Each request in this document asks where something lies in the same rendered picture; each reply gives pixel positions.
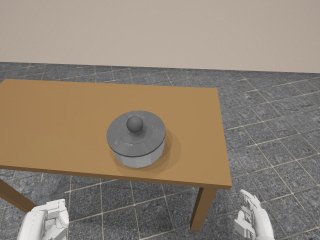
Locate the lid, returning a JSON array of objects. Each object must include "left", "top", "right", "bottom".
[{"left": 106, "top": 110, "right": 166, "bottom": 158}]

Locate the left robot hand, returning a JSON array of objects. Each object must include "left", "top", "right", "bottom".
[{"left": 17, "top": 199, "right": 69, "bottom": 240}]

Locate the table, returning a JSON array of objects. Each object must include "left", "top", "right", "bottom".
[{"left": 0, "top": 79, "right": 232, "bottom": 232}]

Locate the knob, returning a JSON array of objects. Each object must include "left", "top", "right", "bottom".
[{"left": 126, "top": 116, "right": 144, "bottom": 133}]

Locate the pot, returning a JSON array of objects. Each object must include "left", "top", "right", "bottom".
[{"left": 113, "top": 139, "right": 165, "bottom": 168}]

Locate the right robot hand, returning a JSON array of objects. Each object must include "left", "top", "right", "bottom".
[{"left": 234, "top": 189, "right": 274, "bottom": 240}]

